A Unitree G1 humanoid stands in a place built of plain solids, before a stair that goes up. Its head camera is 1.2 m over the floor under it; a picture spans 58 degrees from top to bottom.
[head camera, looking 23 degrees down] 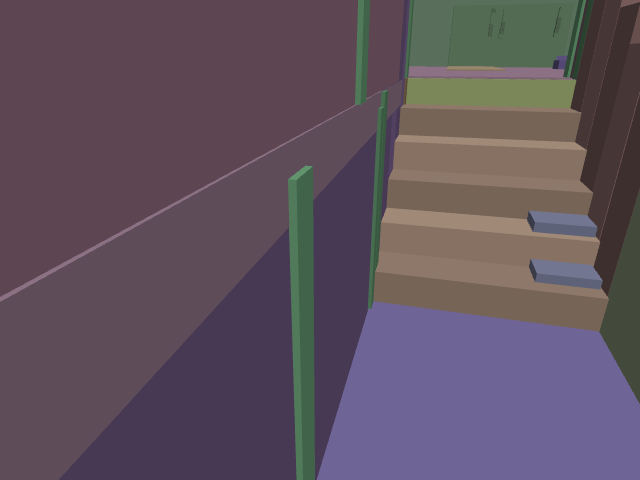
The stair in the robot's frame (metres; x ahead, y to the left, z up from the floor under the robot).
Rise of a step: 0.18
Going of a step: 0.26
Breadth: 1.09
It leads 15 degrees to the right of straight ahead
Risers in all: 6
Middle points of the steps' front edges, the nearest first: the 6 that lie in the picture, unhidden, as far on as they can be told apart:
1.86 -0.80 0.18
2.11 -0.86 0.35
2.36 -0.93 0.53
2.61 -1.00 0.71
2.86 -1.06 0.88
3.11 -1.13 1.06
